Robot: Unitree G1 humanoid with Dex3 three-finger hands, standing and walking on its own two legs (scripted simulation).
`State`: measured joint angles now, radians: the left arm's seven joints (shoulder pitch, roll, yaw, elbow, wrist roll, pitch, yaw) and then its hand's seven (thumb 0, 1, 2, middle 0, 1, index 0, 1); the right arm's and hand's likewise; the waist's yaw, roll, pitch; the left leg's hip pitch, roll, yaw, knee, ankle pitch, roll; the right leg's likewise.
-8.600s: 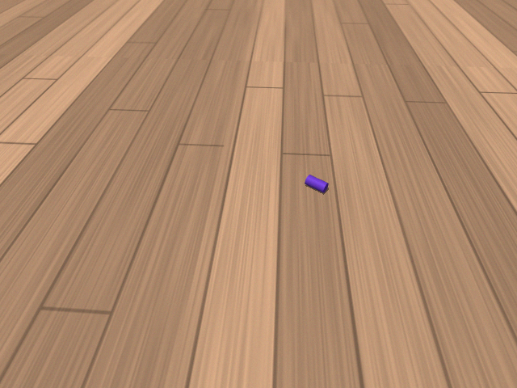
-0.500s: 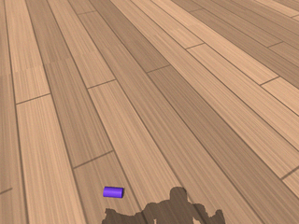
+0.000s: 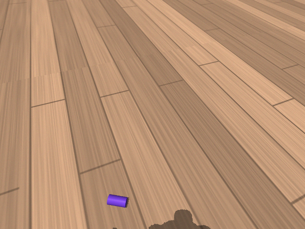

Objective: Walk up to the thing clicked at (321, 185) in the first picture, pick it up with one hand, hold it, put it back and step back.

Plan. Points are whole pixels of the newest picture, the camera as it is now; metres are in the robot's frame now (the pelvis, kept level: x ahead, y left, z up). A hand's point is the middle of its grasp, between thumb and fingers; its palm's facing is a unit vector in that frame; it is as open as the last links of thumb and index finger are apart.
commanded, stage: walk up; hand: left
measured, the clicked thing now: (117, 200) +0.42 +0.23 -0.74
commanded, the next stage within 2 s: none
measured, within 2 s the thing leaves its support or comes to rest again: neither
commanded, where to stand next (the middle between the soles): +0.02 +0.01 m, yaw -4 degrees
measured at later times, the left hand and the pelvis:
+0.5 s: hand out of the picture +0.09 +0.26 -0.14, palm faces +0.03 -0.94 -0.34, open 7.4 cm; pelvis +0.00 +0.01 +0.01, yaw -1 degrees
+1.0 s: hand out of the picture +0.09 +0.26 -0.15, palm faces +0.01 -0.94 -0.33, open 7.4 cm; pelvis -0.01 +0.01 +0.01, yaw -2 degrees
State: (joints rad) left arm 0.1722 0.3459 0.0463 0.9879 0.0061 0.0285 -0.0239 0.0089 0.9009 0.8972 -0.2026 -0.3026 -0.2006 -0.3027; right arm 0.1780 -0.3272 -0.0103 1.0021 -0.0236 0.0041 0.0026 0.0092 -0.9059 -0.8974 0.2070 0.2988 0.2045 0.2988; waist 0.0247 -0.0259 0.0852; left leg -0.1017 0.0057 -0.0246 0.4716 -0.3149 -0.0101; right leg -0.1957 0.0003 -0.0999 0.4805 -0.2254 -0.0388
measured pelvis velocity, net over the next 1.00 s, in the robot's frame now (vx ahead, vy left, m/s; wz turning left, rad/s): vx -0.01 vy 0.01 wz -0.03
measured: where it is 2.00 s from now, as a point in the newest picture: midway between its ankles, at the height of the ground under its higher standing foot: outside the picture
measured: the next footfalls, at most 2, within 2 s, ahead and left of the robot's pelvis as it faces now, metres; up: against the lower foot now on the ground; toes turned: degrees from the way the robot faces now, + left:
left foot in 1.26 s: -0.06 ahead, +0.16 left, +0.00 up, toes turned -2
right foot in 1.64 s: -0.02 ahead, -0.14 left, +0.00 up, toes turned -4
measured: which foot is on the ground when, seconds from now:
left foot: down 0.00-1.00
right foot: down 0.00-1.00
